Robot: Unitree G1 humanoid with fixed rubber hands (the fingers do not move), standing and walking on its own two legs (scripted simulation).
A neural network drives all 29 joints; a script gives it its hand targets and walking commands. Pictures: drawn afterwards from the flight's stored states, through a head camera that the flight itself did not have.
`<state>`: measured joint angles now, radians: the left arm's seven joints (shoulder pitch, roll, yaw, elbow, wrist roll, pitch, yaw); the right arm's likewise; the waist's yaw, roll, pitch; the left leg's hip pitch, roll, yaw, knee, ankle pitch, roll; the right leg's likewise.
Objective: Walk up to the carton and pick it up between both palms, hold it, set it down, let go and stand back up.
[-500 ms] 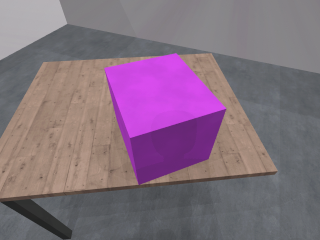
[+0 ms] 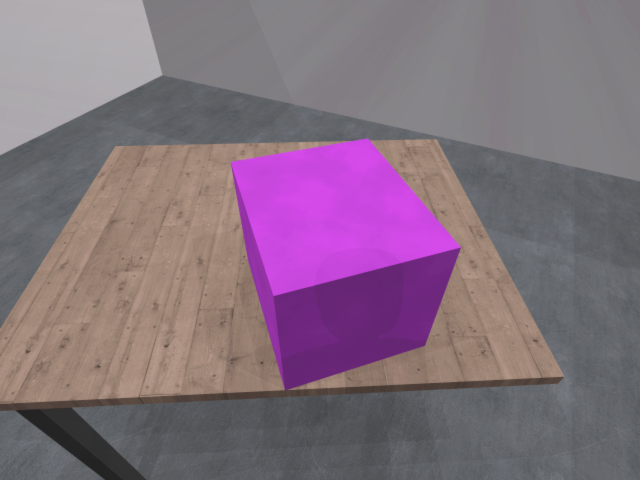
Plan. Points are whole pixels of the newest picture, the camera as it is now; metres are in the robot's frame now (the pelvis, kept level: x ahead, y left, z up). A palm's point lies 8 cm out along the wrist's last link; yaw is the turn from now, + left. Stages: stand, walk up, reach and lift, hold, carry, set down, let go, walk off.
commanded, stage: walk up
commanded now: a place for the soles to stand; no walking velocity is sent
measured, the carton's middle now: (329, 255) +0.48 -0.01 +0.01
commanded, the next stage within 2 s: none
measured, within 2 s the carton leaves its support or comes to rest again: neither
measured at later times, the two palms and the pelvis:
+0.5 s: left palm out of the picture +0.07 +0.26 -0.11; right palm out of the picture +0.10 -0.24 -0.11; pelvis +0.01 +0.00 +0.00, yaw +2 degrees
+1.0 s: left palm out of the picture +0.07 +0.27 -0.12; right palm out of the picture +0.09 -0.25 -0.11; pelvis +0.05 +0.00 +0.00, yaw +4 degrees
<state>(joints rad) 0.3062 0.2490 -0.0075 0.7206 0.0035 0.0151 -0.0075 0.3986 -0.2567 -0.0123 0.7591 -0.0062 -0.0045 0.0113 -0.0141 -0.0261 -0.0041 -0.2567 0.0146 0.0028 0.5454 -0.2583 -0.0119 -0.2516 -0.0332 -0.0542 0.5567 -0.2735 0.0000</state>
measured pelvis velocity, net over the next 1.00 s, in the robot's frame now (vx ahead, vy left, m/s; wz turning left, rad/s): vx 0.05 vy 0.00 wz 0.07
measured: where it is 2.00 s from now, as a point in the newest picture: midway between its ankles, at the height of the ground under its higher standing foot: outside the picture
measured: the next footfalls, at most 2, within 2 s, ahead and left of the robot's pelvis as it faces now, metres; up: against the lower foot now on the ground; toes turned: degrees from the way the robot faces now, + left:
right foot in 1.52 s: +0.23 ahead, -0.13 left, +0.00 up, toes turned +2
left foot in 1.92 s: +0.01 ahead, +0.09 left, +0.00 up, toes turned +8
